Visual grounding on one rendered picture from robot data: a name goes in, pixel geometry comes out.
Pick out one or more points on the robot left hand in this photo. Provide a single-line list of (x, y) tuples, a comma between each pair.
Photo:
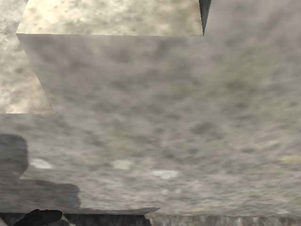
[(40, 218)]

